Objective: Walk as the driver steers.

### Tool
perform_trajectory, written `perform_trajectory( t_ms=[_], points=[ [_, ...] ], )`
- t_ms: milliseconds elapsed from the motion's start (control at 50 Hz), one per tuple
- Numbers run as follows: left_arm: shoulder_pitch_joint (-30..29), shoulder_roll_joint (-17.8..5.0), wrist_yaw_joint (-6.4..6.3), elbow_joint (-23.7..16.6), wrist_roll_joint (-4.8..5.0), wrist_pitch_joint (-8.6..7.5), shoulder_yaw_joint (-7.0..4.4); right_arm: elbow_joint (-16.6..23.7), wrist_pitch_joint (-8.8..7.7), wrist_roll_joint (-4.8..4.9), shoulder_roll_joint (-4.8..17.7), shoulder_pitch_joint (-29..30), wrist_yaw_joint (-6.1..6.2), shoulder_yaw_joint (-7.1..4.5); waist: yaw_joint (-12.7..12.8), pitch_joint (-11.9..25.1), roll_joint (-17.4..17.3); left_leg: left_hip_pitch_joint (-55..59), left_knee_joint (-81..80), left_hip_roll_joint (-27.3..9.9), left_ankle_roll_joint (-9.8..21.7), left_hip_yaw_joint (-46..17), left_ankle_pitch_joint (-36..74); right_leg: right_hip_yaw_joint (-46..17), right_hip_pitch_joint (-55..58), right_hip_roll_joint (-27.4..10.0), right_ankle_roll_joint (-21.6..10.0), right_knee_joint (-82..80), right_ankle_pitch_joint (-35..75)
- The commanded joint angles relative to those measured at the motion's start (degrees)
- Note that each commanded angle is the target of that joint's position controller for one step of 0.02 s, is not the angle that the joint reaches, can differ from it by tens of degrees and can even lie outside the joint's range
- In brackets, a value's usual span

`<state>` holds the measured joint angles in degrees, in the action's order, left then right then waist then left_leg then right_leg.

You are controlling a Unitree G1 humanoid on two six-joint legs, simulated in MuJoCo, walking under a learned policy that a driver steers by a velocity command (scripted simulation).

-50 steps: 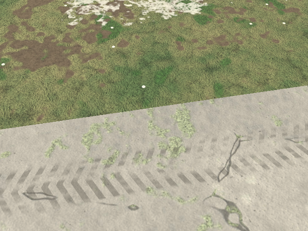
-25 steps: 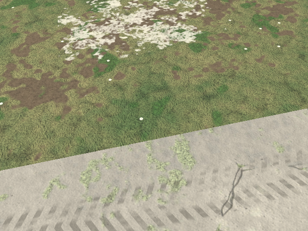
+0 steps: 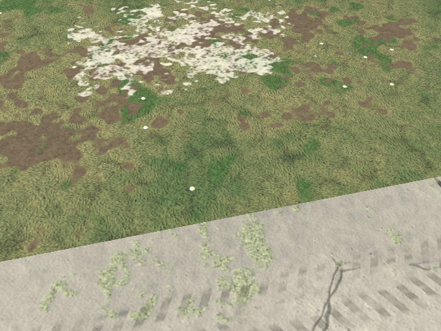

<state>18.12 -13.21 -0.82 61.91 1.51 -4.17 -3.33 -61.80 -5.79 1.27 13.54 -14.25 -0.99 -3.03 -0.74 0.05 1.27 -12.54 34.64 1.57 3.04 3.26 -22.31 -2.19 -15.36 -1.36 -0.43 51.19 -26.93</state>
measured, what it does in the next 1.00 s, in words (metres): walks ahead, turning left: right foot, then left foot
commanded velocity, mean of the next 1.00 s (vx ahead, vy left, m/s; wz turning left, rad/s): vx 0.16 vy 0.00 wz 0.25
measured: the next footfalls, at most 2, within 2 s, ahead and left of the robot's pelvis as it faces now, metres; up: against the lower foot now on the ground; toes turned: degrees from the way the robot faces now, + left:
right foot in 0.34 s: +0.34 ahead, -0.13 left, +0.00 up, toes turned -1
left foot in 0.84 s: +0.24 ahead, +0.09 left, +0.00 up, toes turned +17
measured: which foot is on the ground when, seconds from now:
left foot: down 0.00-0.36, up 0.38-0.82, down 0.84-1.00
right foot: up 0.00-0.32, down 0.34-0.84, up 0.86-1.00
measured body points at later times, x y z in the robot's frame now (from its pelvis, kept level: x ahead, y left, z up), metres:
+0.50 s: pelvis +0.19 -0.05 +0.00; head +0.23 -0.06 +0.45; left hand +0.34 +0.21 -0.12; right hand +0.21 -0.31 -0.15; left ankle +0.08 +0.09 -0.64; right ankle +0.30 -0.13 -0.73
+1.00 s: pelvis +0.22 +0.00 +0.02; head +0.25 +0.04 +0.46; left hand +0.29 +0.32 -0.11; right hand +0.38 -0.26 -0.09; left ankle +0.20 +0.08 -0.73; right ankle +0.29 -0.14 -0.65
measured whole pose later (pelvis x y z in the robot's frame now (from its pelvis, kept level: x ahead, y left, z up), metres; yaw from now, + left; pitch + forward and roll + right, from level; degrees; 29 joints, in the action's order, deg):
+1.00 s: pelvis +0.22 +0.00 +0.02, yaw +19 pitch +3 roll -3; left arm 1.4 -17.7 -3.1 51.9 -0.4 0.6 -5.2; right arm -49.0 0.0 0.1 15.2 -14.1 1.6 -5.3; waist -1.2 -1.7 1.9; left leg -16.3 27.0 0.3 2.9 -1.4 -13.2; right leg 0.3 -32.7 -0.2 1.9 59.5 -22.6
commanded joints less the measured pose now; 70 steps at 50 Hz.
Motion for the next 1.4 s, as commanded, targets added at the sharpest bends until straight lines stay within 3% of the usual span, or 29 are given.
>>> perform_trajectory(
  t_ms=[20,60,100,180,240,300,340,360,380,400,420,440,480,540,680,820,840,860,880,900,940,1020,1220,1280,1300,1320,1340,1360,1400],
  points=[
    [-10.2,-4.5,0.92,-7.6,1.29,-3.00,-0.51,-1.2,-1.01,-1.06,6.9,-11.4,-0.39,-0.62,-3.6,-2.1,-6.9,24.4,-18.4,-21.8,12.7,-32.6,19.4,-2.6,-35.8,-1.3,-2.9,23.8,0.1],
    [-11.5,-5.0,1.18,-7.7,0.72,-2.78,-1.08,-0.1,-0.80,-0.87,4.9,-8.4,-0.50,0.57,-1.9,-4.2,-3.6,20.3,-20.3,-18.6,9.6,-22.2,25.2,-0.9,-35.9,-5.2,-3.8,18.7,8.6],
    [-12.0,-3.9,1.56,-8.1,0.18,-2.13,-1.14,0.1,0.17,-1.18,3.8,-9.2,0.04,1.21,-1.4,-4.3,-5.4,16.6,-23.0,-15.4,8.1,-16.1,27.6,1.4,-31.4,-5.6,-2.5,12.3,12.8],
    [-21.4,-0.7,1.79,-12.1,-0.30,-1.48,0.37,1.4,1.00,-1.62,7.2,-8.6,1.90,0.87,-2.4,-7.4,-5.2,7.2,-26.9,-11.6,7.1,-8.2,31.0,5.4,-22.8,-2.4,0.0,-8.5,23.1],
    [-24.5,-1.9,2.29,-13.7,-0.17,-1.28,0.54,0.2,1.35,-1.22,8.5,-11.9,2.30,0.33,-2.7,-6.6,-7.6,6.3,-25.5,-11.9,6.1,-5.9,39.8,6.8,-14.1,0.6,-0.4,-16.8,28.6],
    [-18.7,-6.0,2.41,-12.6,-0.39,-1.08,-0.81,0.3,1.74,-0.83,8.5,-9.5,2.50,-0.12,1.9,-2.1,-9.1,11.6,-18.0,-13.0,3.4,-5.2,51.4,4.5,-6.4,2.1,-3.3,-20.3,30.2],
    [-6.9,-9.1,2.08,-8.5,-1.28,-1.01,-2.46,1.2,2.32,-0.85,8.0,-7.6,2.44,-0.11,7.8,4.6,-7.4,10.7,-3.5,-9.8,0.4,-3.7,53.7,4.7,8.2,2.7,-5.7,-23.4,36.2],
    [-1.3,-12.5,1.66,-7.3,-2.50,-0.86,-3.02,2.2,2.32,-2.15,6.5,-9.5,2.30,0.42,8.2,11.0,-0.6,0.8,10.8,-6.3,-1.6,-2.4,34.5,-4.3,22.5,-6.8,-8.3,-19.5,56.7],
    [-0.4,-13.9,1.74,-7.2,-3.32,-0.44,-2.43,0.3,2.24,-1.87,-1.8,-20.9,1.79,2.59,2.8,22.3,14.2,-13.2,33.9,2.6,-4.6,-3.7,-15.8,-23.8,37.9,-23.4,-20.2,-20.3,69.8],
    [-0.7,-10.6,2.21,-7.5,-2.22,-0.13,-1.71,-1.3,2.03,-0.32,2.1,-20.4,1.57,1.45,4.6,25.3,8.7,-13.2,41.2,2.4,-4.5,-12.6,-17.8,-28.6,32.3,-22.4,-20.5,-26.3,56.8],
    [-7.7,-9.4,2.07,-9.0,-1.22,-0.18,-1.18,1.0,2.22,1.03,5.0,-13.6,1.72,0.44,3.4,14.8,6.0,-17.5,42.0,-0.5,-4.3,-10.1,-14.7,-20.6,22.4,-20.2,-17.7,-29.4,46.1],
    [-13.0,-7.0,1.78,-10.0,-1.27,-0.26,-0.32,2.3,2.86,0.90,5.4,-9.1,2.44,0.13,2.0,9.0,1.7,-17.2,39.4,-3.2,-4.5,-8.1,-10.6,-15.2,13.4,-17.5,-14.9,-32.4,38.6],
    [-17.5,-5.2,1.56,-9.9,-2.73,-0.50,0.40,2.9,5.16,-0.18,5.0,-8.5,3.69,-0.79,-1.2,4.4,3.1,-10.1,34.2,-6.2,-4.6,-7.8,-6.2,-7.3,-0.7,-14.2,-12.1,-36.4,30.9],
    [-17.4,-7.0,0.50,-9.4,-3.58,-0.16,-0.14,5.0,7.00,-0.55,4.2,-8.4,4.52,-1.68,-2.3,3.2,4.4,-8.4,30.1,-5.9,-4.5,-5.6,-4.9,-3.1,-6.2,-13.8,-13.8,-39.4,25.9],
    [-16.8,-10.7,-3.05,-10.6,-2.25,2.15,-1.70,11.1,8.62,-0.72,5.6,0.1,3.70,-2.93,-0.8,3.7,3.9,-12.9,20.0,-7.4,-4.8,-3.3,1.0,-0.5,-1.7,-17.1,-13.8,-42.2,13.4],
    [-16.1,-11.7,-2.92,-10.8,-0.28,4.70,-2.28,12.0,8.38,-0.66,6.3,-2.1,1.84,-3.67,-2.9,4.2,3.2,-0.8,-3.9,-3.2,-0.5,2.6,7.3,6.4,1.4,-15.7,-8.4,-33.8,12.9],
    [-13.5,-9.8,-2.56,-9.8,-0.11,5.12,-2.01,11.8,8.39,-1.07,8.2,-3.8,1.84,-4.31,-3.3,3.0,-0.3,2.9,-11.3,-3.8,2.0,-1.5,11.2,9.3,-1.6,-12.8,-4.4,-26.1,11.0],
    [-12.9,-6.5,-1.78,-10.7,-1.65,5.32,-1.38,12.8,8.36,-1.22,13.8,-4.8,2.68,-5.54,-1.4,1.8,-14.5,8.6,-16.5,-16.6,7.5,-20.3,24.9,15.4,-14.4,-6.0,1.5,-8.3,0.1],
    [-18.3,-6.5,-2.08,-14.4,-2.42,4.64,-1.60,14.8,7.36,-2.67,17.9,-3.7,2.63,-5.79,-1.6,0.3,-18.7,5.7,-18.5,-24.1,17.0,-34.4,29.3,8.5,-25.0,1.8,4.0,2.8,-11.0],
    [-21.7,-8.2,-2.06,-15.2,-2.24,4.43,-2.05,15.3,5.76,-3.44,15.5,-2.2,2.41,-5.37,-1.7,1.7,-11.9,5.0,-18.8,-21.5,16.6,-30.3,28.4,1.8,-25.3,1.2,3.1,10.1,-8.3],
    [-17.9,-9.8,-2.41,-13.1,-1.70,4.27,-2.91,17.1,4.25,-1.51,13.8,3.7,2.64,-5.10,1.5,3.1,-7.6,6.2,-16.9,-16.4,10.1,-22.4,27.1,-0.7,-25.8,-0.1,2.1,11.6,1.2],
    [-16.9,-8.8,-2.37,-12.5,-1.50,3.71,-3.08,17.5,4.53,-0.86,10.2,2.5,3.41,-3.80,1.6,5.8,-7.4,8.1,-15.6,-14.2,9.4,-19.2,34.0,-0.9,-23.3,0.8,2.9,10.6,8.6],
    [-17.4,-8.1,-0.72,-11.6,-0.68,3.16,-1.97,17.0,5.64,-1.62,10.5,4.1,3.15,-2.99,-0.7,3.4,-10.1,4.0,-13.8,-13.2,9.7,-19.1,32.3,1.6,-7.1,0.5,3.4,-13.2,8.2],
    [-12.9,-7.1,0.57,-9.3,-1.05,2.12,-1.61,15.4,5.74,-0.66,8.2,3.2,3.01,-1.85,1.7,3.6,-7.6,-0.5,-13.3,-9.6,6.2,-19.4,8.9,4.0,5.0,1.6,0.8,-28.5,17.3],
    [-10.1,-8.8,0.61,-8.3,-1.51,1.75,-1.91,15.1,5.43,-1.24,6.9,2.2,2.90,-1.36,2.0,4.4,-5.4,-4.5,-10.1,-7.0,4.3,-18.5,1.6,-0.5,10.8,-2.4,-0.8,-28.3,16.2],
    [-5.3,-12.7,0.54,-7.4,-1.77,1.45,-2.51,16.1,4.92,-2.21,3.9,2.6,2.72,-0.57,2.1,5.3,4.0,-10.8,2.4,-0.8,1.5,-12.0,-6.3,-10.4,15.8,-11.3,-4.8,-30.4,17.0],
    [-1.3,-17.5,0.88,-5.1,-1.69,1.33,-3.82,18.9,4.19,-0.89,5.2,5.5,2.78,-1.11,3.1,2.3,15.2,-22.9,9.9,4.1,-0.4,-4.6,-12.9,-26.4,16.4,-18.8,-14.3,-37.8,0.9],
    [-1.2,-14.9,0.82,-5.8,-1.87,0.41,-3.41,19.5,3.28,0.33,10.3,10.5,2.76,-2.40,5.9,-2.4,11.3,-29.1,20.0,0.7,-1.1,-7.8,-13.6,-32.5,15.4,-21.3,-17.4,-41.9,-8.6],
    [-5.4,-11.1,0.10,-7.2,-1.08,-0.66,-2.36,18.0,2.68,0.68,10.0,8.6,2.07,-3.07,3.0,-4.2,8.1,-31.9,24.7,-3.4,-1.1,-8.0,-5.3,-25.7,14.3,-17.2,-13.5,-42.7,-10.3]
  ],
)
Keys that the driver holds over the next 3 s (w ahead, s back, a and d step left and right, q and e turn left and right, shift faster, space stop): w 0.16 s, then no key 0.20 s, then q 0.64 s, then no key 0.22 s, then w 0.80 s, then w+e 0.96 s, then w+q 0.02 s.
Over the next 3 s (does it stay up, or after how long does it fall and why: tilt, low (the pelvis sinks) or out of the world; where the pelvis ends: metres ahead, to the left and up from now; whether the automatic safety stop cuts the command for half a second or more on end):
stays up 1.03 0.31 0.02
